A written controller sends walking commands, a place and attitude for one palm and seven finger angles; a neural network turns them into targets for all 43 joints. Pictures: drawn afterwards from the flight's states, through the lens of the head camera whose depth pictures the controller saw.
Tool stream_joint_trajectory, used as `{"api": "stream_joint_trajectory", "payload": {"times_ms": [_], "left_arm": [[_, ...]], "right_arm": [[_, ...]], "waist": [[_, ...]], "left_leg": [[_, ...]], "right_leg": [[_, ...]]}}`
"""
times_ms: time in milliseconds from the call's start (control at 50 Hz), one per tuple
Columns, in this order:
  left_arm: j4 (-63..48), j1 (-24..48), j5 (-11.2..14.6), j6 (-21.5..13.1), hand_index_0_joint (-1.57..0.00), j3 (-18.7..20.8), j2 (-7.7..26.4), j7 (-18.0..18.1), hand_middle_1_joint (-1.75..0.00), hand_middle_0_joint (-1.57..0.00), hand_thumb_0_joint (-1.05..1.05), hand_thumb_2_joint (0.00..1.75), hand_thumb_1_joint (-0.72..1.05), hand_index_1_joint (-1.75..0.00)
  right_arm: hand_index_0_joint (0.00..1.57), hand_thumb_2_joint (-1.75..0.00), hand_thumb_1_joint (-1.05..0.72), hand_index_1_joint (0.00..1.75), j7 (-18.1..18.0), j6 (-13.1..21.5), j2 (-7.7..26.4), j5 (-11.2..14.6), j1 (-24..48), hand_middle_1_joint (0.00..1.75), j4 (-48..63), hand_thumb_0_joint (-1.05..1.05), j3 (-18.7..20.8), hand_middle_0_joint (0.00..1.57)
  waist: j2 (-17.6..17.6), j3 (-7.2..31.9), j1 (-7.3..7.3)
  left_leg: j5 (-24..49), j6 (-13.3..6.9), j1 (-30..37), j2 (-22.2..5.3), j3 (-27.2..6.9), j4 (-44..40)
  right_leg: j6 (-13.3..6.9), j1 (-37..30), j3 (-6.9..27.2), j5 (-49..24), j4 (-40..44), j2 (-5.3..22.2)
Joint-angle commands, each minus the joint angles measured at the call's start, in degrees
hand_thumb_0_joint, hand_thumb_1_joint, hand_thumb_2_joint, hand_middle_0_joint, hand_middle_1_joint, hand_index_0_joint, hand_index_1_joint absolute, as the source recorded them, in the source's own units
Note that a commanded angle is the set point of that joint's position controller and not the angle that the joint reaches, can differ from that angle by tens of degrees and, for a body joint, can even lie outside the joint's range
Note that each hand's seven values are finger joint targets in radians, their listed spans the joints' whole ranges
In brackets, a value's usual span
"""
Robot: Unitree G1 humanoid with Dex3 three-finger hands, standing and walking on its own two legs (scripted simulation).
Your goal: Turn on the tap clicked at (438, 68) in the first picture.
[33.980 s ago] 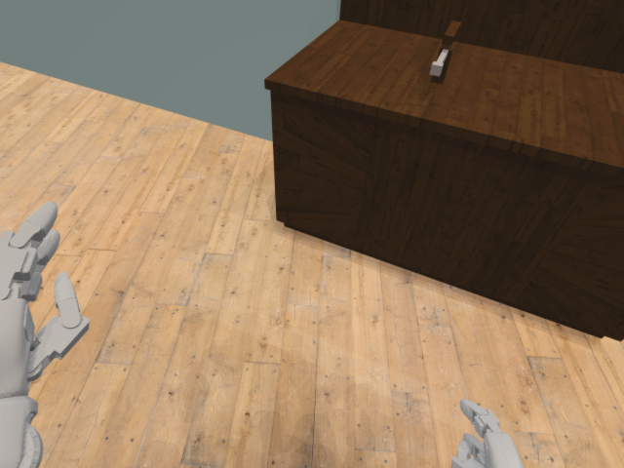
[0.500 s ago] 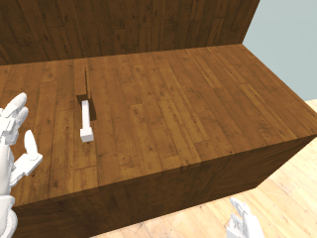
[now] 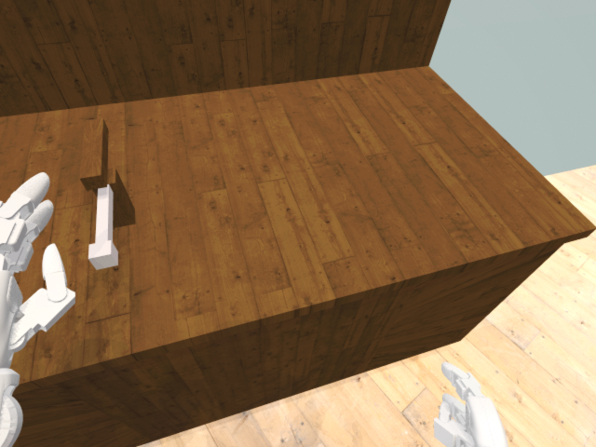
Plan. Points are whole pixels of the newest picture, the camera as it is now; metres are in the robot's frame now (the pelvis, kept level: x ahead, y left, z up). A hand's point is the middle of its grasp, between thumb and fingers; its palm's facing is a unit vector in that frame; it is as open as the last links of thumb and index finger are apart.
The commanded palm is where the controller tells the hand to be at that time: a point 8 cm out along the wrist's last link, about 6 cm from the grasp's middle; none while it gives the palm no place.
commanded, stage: shuffle to correct the standing spot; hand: left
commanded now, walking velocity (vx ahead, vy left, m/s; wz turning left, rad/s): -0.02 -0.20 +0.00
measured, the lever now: (103, 255) +0.33 +0.30 +0.05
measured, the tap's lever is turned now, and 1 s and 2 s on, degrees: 0 0 0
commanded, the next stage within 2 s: none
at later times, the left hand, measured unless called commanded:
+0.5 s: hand (85, 301) +0.22 +0.23 +0.16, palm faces +0.32 -0.86 -0.39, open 7.4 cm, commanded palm +0.16 +0.26 +0.18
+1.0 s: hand (83, 296) +0.22 +0.23 +0.16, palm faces +0.32 -0.86 -0.40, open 7.4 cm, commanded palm +0.16 +0.27 +0.18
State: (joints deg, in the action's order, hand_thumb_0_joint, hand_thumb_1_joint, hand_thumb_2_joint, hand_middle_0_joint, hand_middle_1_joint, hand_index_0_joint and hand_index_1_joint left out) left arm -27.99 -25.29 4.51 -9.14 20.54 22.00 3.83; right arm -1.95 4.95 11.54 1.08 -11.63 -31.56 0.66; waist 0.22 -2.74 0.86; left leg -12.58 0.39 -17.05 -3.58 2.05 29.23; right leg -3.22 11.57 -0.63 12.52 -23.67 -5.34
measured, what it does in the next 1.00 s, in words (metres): stands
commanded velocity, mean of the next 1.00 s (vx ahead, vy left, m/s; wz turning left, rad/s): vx -0.02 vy -0.20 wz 0.00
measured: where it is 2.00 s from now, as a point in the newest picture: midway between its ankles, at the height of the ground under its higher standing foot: outside the picture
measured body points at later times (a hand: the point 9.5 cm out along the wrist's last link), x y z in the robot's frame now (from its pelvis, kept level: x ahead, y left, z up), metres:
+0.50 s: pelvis +0.00 -0.02 +0.00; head +0.03 +0.00 +0.44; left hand +0.19 +0.27 +0.18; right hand +0.17 -0.25 -0.08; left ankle +0.03 +0.12 -0.74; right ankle +0.00 -0.08 -0.74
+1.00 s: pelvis +0.00 -0.01 +0.00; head +0.03 +0.00 +0.44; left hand +0.20 +0.27 +0.18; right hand +0.17 -0.24 -0.08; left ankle +0.03 +0.12 -0.74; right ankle +0.00 -0.08 -0.74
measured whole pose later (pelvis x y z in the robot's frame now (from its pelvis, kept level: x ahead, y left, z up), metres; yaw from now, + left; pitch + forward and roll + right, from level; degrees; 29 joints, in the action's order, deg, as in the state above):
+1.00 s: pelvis +0.00 -0.01 +0.00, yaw +0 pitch +1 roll -2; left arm -30.8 -26.6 5.3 -7.8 21.5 23.2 4.1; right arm -2.1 4.1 11.0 1.1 -12.1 -31.5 0.5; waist 0.4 -3.2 0.2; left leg -14.0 1.5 -18.7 -4.5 1.0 32.0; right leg -4.4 13.1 -1.7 14.2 -26.5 -6.3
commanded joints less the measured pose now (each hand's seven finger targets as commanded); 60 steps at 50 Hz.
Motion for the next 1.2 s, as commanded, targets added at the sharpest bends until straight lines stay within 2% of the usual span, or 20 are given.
{"api": "stream_joint_trajectory", "payload": {"times_ms": [0,80,100,120,140,200,300,320,380,500,520,580,620,700,920,980,1100,1120,1140,1180], "left_arm": [[-14.37,3.00,0.87,-3.60,-0.20,8.09,11.17,1.39,-0.30,-0.20,0.00,0.90,0.90,-0.30],[-13.83,1.83,1.10,-3.46,-0.20,8.09,10.85,1.08,-0.30,-0.20,0.00,0.90,0.90,-0.30],[-13.84,0.90,1.20,-3.14,-0.20,8.66,11.41,1.32,-0.30,-0.20,0.00,0.90,0.90,-0.30],[-13.54,1.47,1.26,-3.36,-0.20,7.29,9.95,1.13,-0.30,-0.20,0.00,0.90,0.90,-0.30],[-13.77,1.33,1.24,-3.31,-0.20,8.82,11.51,1.16,-0.30,-0.20,0.00,0.90,0.90,-0.30],[-13.85,0.58,1.36,-2.96,-0.20,8.81,11.44,1.28,-0.30,-0.20,0.00,0.90,0.90,-0.30],[-13.43,0.17,1.37,-2.72,-0.20,8.72,11.44,1.28,-0.30,-0.20,0.00,0.90,0.90,-0.30],[-13.58,1.06,1.37,-2.99,-0.20,7.15,10.05,1.14,-0.30,-0.20,0.00,0.90,0.90,-0.30],[-14.59,1.86,1.25,-3.11,-0.20,8.07,11.13,1.26,-0.30,-0.20,0.00,0.90,0.90,-0.30],[-16.06,1.83,0.98,-3.11,-0.20,8.65,11.91,1.37,-0.30,-0.20,0.00,0.90,0.90,-0.30],[-15.04,2.04,0.92,-3.24,-0.20,7.39,10.54,1.20,-0.30,-0.20,0.00,0.90,0.90,-0.30],[-14.19,2.14,0.70,-3.00,-0.20,7.95,11.02,1.07,-0.30,-0.20,0.00,0.90,0.90,-0.30],[-14.15,1.48,0.84,-2.96,-0.20,7.00,10.06,1.10,-0.30,-0.20,0.00,0.90,0.90,-0.30],[-15.54,1.35,0.98,-2.71,-0.20,8.02,11.22,1.33,-0.30,-0.20,0.00,0.90,0.90,-0.30],[-14.99,1.86,1.01,-2.63,-0.20,7.02,10.29,1.50,-0.30,-0.20,0.00,0.90,0.90,-0.30],[-14.73,1.43,0.92,-2.56,-0.20,8.29,11.31,1.55,-0.30,-0.20,0.00,0.90,0.90,-0.30],[-16.05,-0.42,1.06,-2.51,-0.20,9.07,12.25,1.63,-0.30,-0.20,0.00,0.90,0.90,-0.30],[-16.04,0.47,0.98,-2.81,-0.20,7.46,10.58,1.37,-0.30,-0.20,0.00,0.90,0.90,-0.30],[-15.32,-0.03,1.00,-2.61,-0.20,9.33,12.24,1.45,-0.30,-0.20,0.00,0.90,0.90,-0.30],[-14.44,-0.46,1.12,-2.38,-0.20,9.01,11.76,1.33,-0.30,-0.20,0.00,0.90,0.90,-0.30]], "right_arm": [[0.20,-0.90,-0.90,0.30,-0.86,3.00,6.71,0.48,4.94,0.30,8.97,0.00,2.94,0.20],[0.20,-0.90,-0.90,0.30,-1.02,2.69,7.06,0.12,3.77,0.30,9.14,0.00,3.45,0.20],[0.20,-0.90,-0.90,0.30,-1.12,2.63,6.76,0.44,4.85,0.30,8.96,0.00,3.07,0.20],[0.20,-0.90,-0.90,0.30,-1.06,2.49,7.00,0.03,4.18,0.30,8.63,0.00,2.90,0.20],[0.20,-0.90,-0.90,0.30,-1.17,2.58,7.16,0.06,4.14,0.30,8.90,0.00,3.45,0.20],[0.20,-0.90,-0.90,0.30,-1.17,2.36,6.82,0.44,4.67,0.30,8.87,0.00,3.15,0.20],[0.20,-0.90,-0.90,0.30,-1.11,2.21,6.72,0.38,4.65,0.30,8.90,0.00,2.96,0.20],[0.20,-0.90,-0.90,0.30,-1.06,2.17,6.85,0.01,4.04,0.30,8.62,0.00,2.77,0.20],[0.20,-0.90,-0.90,0.30,-1.06,2.48,6.93,0.01,3.66,0.30,9.05,0.00,3.16,0.20],[0.20,-0.90,-0.90,0.30,-1.11,2.78,6.65,0.15,4.76,0.30,9.06,0.00,2.66,0.20],[0.20,-0.90,-0.90,0.30,-1.07,2.65,6.82,-0.31,4.25,0.30,8.74,0.00,2.39,0.20],[0.20,-0.90,-0.90,0.30,-0.92,2.68,7.00,-0.12,3.51,0.30,9.20,0.00,3.01,0.20],[0.20,-0.90,-0.90,0.30,-0.81,2.58,6.80,-0.15,3.66,0.30,8.86,0.00,2.44,0.20],[0.20,-0.90,-0.90,0.30,-0.80,2.70,6.55,0.32,4.13,0.30,9.11,0.00,2.68,0.20],[0.20,-0.90,-0.90,0.30,-0.79,2.20,6.67,-0.03,3.93,0.30,8.69,0.00,2.45,0.20],[0.20,-0.90,-0.90,0.30,-0.66,2.19,6.77,0.12,3.44,0.30,9.07,0.00,3.07,0.20],[0.20,-0.90,-0.90,0.30,-0.69,2.14,6.63,0.41,4.39,0.30,9.28,0.00,2.69,0.20],[0.20,-0.90,-0.90,0.30,-0.62,2.01,6.83,0.06,3.91,0.30,8.96,0.00,2.48,0.20],[0.20,-0.90,-0.90,0.30,-0.63,2.06,7.09,0.10,3.62,0.30,9.22,0.00,3.11,0.20],[0.20,-0.90,-0.90,0.30,-0.53,1.87,7.01,0.20,3.19,0.30,9.31,0.00,3.18,0.20]], "waist": [[-3.06,10.00,-0.44],[-0.92,10.00,-0.43],[-1.60,9.49,-0.54],[-1.26,9.33,-0.73],[-1.95,9.45,-0.47],[-1.48,9.25,-0.70],[-1.35,7.73,-0.65],[-0.74,8.00,-0.84],[-1.39,7.79,-0.67],[-5.20,8.18,-0.55],[-5.39,8.17,-0.68],[-4.90,7.52,-0.56],[-3.93,8.03,-0.86],[-3.91,8.67,-0.93],[-3.73,7.95,-1.18],[-3.35,8.29,-0.93],[-6.26,9.44,-0.87],[-6.03,9.43,-0.98],[-5.75,9.40,-0.70],[-4.06,9.23,-0.83]], "left_leg": [[7.75,-2.09,8.89,-3.56,-4.09,-0.09],[7.77,-2.22,8.27,-3.68,-3.74,1.76],[8.45,-2.29,8.61,-3.69,-3.74,1.56],[7.86,-2.42,7.95,-3.54,-3.57,1.61],[7.58,-2.39,8.03,-3.86,-3.59,1.77],[8.21,-2.36,8.02,-3.83,-3.74,1.98],[3.92,-2.52,6.85,-3.64,-3.77,1.91],[2.79,-2.63,6.40,-3.45,-3.68,1.72],[0.68,-2.59,6.21,-3.78,-4.40,1.06],[4.83,-3.26,6.51,-6.54,-7.03,-2.74],[3.73,-3.55,5.27,-6.90,-7.17,-3.38],[-0.88,-3.14,3.81,-6.77,-7.01,-3.23],[-0.74,-3.19,4.50,-6.12,-6.83,-3.07],[0.98,-2.72,6.46,-5.46,-6.66,-2.03],[0.63,-2.90,5.80,-5.25,-6.19,-1.05],[1.92,-2.80,5.73,-5.62,-6.49,-0.63],[11.45,-3.07,7.65,-7.35,-7.69,-1.50],[10.63,-3.24,6.83,-7.32,-7.59,-1.57],[10.42,-3.11,6.53,-7.63,-7.62,-1.34],[7.64,-2.68,5.73,-6.57,-6.74,-0.05]], "right_leg": [[0.74,2.64,6.81,-12.40,3.08,9.37],[1.67,2.85,7.35,-13.98,2.63,9.55],[1.46,3.47,7.14,-14.21,2.60,9.63],[1.68,3.54,6.70,-13.50,2.66,9.23],[2.05,3.44,7.37,-14.02,2.49,9.53],[1.89,3.39,7.32,-14.53,2.19,9.70],[2.42,4.51,8.01,-11.17,3.31,9.87],[2.32,4.56,7.47,-9.76,3.38,9.63],[1.91,4.99,8.29,-7.34,3.48,9.70],[2.56,3.17,5.58,-7.99,1.15,7.64],[2.94,2.52,4.78,-6.92,1.17,7.09],[2.34,2.39,5.65,-4.71,1.91,7.44],[1.94,2.76,5.25,-5.04,2.25,7.30],[0.69,3.59,6.39,-6.62,2.20,8.24],[0.68,3.98,6.42,-6.78,2.62,8.39],[0.82,3.15,7.08,-8.04,2.44,8.69],[1.50,1.41,4.65,-11.79,0.72,7.75],[1.66,1.16,4.10,-11.08,0.86,7.24],[1.85,0.65,4.58,-11.07,1.19,7.65],[1.23,0.67,5.60,-11.05,2.07,8.37]]}}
